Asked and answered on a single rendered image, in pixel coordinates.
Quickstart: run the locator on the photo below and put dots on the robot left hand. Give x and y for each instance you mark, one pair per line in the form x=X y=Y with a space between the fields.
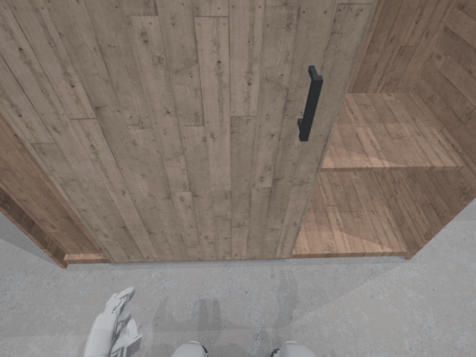
x=103 y=337

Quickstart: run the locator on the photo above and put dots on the handle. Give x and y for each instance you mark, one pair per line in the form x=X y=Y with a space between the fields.
x=305 y=123

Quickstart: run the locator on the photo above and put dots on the wardrobe door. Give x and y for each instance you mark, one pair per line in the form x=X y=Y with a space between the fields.
x=23 y=179
x=170 y=126

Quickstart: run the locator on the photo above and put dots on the right robot shin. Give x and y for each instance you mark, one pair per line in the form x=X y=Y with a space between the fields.
x=289 y=343

